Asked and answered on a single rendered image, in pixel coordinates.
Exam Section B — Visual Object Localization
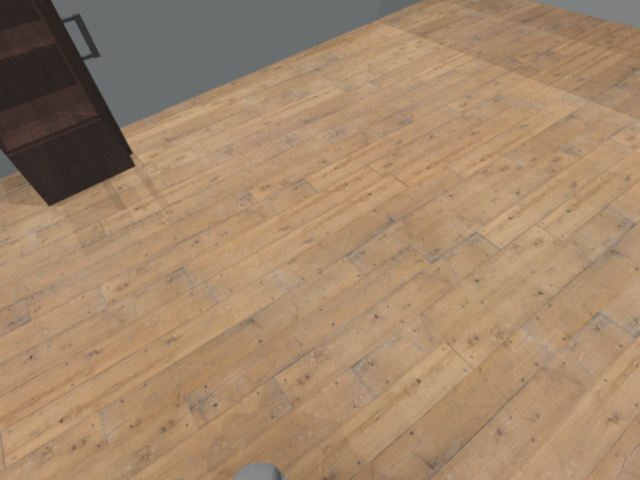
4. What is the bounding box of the handle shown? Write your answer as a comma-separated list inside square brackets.
[61, 13, 101, 61]

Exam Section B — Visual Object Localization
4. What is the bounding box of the cupboard door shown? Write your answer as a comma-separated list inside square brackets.
[33, 0, 133, 155]

